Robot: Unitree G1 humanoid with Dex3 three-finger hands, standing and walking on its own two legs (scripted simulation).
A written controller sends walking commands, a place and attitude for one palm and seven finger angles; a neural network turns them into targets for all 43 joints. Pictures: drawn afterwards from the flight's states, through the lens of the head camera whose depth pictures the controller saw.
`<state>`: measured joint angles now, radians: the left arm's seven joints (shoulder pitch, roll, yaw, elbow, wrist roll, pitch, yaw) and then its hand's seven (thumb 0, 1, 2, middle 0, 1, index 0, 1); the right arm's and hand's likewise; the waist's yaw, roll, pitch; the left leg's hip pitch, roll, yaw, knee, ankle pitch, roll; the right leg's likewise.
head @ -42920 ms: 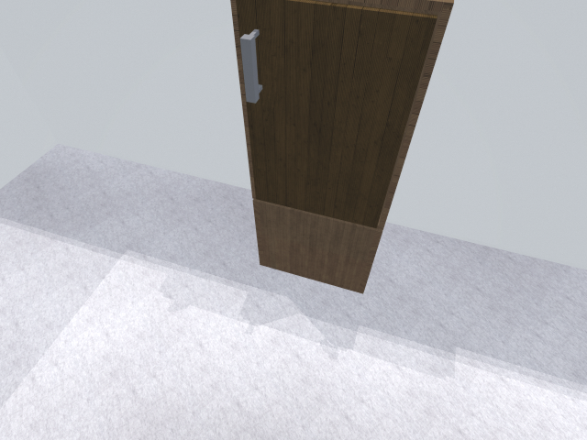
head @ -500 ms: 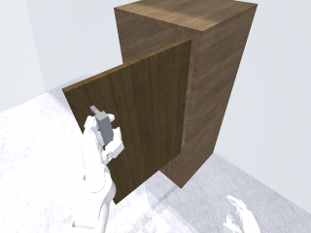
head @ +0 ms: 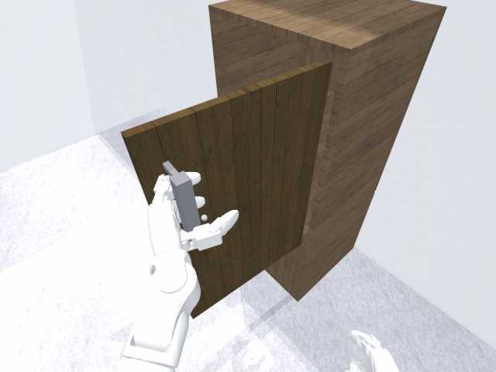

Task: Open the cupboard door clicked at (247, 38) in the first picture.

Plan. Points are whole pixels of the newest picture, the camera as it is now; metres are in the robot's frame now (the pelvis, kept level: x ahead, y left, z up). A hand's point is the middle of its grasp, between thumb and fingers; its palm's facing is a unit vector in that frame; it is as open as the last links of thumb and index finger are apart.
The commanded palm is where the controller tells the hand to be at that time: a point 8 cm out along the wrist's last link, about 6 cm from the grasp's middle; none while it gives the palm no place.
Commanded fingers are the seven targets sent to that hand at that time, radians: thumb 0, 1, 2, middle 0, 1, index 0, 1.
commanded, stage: open thumb and fingers to let go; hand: left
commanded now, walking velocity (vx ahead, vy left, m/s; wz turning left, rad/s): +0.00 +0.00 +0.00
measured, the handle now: (182, 203) +0.34 +0.14 +0.12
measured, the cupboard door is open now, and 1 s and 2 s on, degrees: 85 87 85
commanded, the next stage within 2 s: slide the hand sideways off the handle in 0.42 s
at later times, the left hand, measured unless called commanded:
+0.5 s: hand (204, 223) +0.30 +0.10 +0.12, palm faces +0.34 -0.94 +0.01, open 14.6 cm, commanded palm +0.26 +0.14 +0.12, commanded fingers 0.00 -0.50 0.30 -0.15 -0.30 -0.15 -0.30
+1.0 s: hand (198, 242) +0.27 +0.10 +0.12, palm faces -0.09 -1.00 +0.00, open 16.0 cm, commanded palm +0.23 +0.17 +0.12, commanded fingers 0.00 -0.50 0.30 -0.15 -0.30 -0.15 -0.30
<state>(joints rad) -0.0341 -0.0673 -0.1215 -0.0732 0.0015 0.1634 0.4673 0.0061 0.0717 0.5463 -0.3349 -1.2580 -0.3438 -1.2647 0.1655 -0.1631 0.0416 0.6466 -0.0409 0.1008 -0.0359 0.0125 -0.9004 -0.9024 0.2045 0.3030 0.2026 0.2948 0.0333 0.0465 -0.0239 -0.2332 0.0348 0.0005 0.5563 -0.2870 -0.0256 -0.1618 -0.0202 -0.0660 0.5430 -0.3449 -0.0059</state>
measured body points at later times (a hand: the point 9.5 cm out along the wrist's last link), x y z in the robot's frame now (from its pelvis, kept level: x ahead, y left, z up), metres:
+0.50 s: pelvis -0.01 +0.00 +0.00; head -0.04 -0.01 +0.45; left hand +0.28 +0.15 +0.13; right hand +0.18 -0.20 -0.09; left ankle +0.01 +0.14 -0.73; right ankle -0.03 -0.11 -0.73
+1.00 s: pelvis -0.02 +0.01 +0.00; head -0.04 +0.00 +0.45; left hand +0.27 +0.15 +0.12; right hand +0.15 -0.21 -0.09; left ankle +0.01 +0.14 -0.73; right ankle -0.03 -0.11 -0.73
